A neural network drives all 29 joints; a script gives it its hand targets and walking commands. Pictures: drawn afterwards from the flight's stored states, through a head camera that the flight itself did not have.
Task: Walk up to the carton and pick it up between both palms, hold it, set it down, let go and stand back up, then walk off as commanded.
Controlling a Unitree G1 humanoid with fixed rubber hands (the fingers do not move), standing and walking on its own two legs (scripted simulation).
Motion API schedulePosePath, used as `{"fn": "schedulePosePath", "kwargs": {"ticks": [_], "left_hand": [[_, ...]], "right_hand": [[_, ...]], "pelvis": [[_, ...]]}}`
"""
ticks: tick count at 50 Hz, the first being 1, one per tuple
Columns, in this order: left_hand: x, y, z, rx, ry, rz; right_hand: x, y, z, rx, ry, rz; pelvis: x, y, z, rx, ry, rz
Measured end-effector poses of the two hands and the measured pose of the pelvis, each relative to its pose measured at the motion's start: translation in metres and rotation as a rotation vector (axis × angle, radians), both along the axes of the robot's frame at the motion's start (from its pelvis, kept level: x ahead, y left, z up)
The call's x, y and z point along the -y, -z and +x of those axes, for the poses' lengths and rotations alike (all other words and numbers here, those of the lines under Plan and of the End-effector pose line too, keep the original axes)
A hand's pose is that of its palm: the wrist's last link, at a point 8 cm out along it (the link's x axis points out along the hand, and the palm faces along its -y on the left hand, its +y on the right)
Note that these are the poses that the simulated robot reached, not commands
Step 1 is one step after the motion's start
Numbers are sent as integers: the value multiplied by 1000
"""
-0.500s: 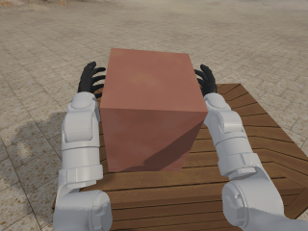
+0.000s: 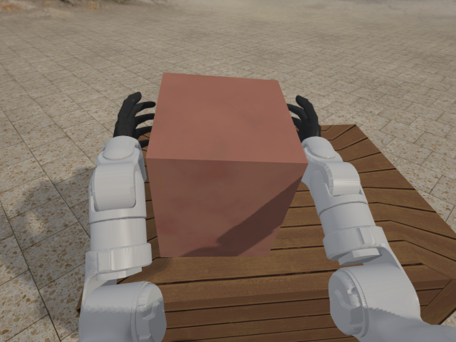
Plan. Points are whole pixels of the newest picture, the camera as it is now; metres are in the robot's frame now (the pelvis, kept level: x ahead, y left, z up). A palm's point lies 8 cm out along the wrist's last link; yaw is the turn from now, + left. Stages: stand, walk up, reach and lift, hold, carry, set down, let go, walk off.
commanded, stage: hold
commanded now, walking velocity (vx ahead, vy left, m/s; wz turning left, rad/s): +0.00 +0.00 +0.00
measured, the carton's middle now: (218, 169) +0.38 +0.03 +0.17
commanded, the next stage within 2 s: none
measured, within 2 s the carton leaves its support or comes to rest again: neither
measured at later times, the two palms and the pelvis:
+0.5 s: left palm (127, 139) +0.36 +0.17 +0.25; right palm (309, 139) +0.38 -0.12 +0.23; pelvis +0.00 +0.00 +0.00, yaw +0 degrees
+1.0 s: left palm (128, 139) +0.36 +0.17 +0.25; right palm (310, 139) +0.38 -0.12 +0.23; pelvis +0.00 +0.00 +0.00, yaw +0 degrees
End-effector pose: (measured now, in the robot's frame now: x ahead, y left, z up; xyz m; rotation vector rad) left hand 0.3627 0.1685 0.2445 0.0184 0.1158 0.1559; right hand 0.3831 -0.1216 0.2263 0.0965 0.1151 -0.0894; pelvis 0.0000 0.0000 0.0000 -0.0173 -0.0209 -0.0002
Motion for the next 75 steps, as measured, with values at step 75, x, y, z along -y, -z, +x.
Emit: {"fn": "schedulePosePath", "kwargs": {"ticks": [75], "left_hand": [[3, -7, -2, 12, 13, -2]], "right_hand": [[3, -8, -3, 12, 11, 14]], "pelvis": [[1, 0, 1, 1, 0, 1]]}}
